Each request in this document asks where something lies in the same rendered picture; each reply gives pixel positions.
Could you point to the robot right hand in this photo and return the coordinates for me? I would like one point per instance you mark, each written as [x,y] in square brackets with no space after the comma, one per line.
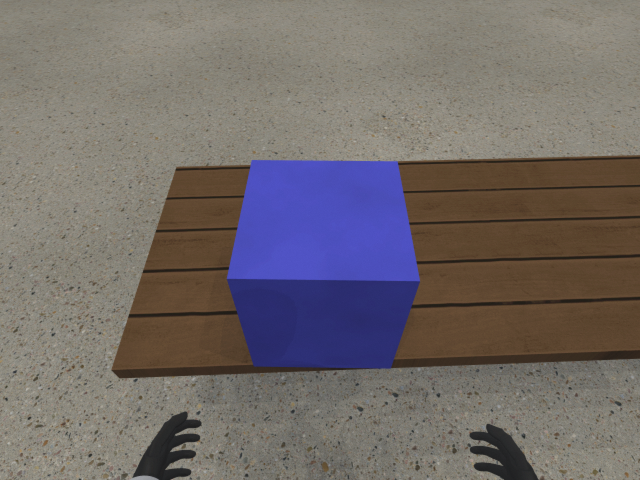
[515,466]

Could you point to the table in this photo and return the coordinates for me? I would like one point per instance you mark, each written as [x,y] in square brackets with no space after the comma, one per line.
[520,260]

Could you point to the carton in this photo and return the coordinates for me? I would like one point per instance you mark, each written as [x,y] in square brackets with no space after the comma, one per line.
[323,270]

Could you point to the robot left hand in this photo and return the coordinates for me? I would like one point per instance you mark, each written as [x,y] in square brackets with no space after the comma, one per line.
[158,456]

